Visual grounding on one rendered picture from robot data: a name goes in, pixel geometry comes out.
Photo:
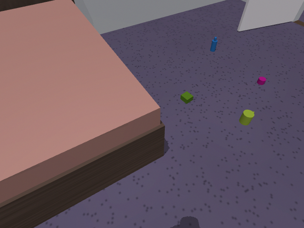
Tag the bed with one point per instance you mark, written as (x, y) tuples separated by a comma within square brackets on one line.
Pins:
[(73, 118)]

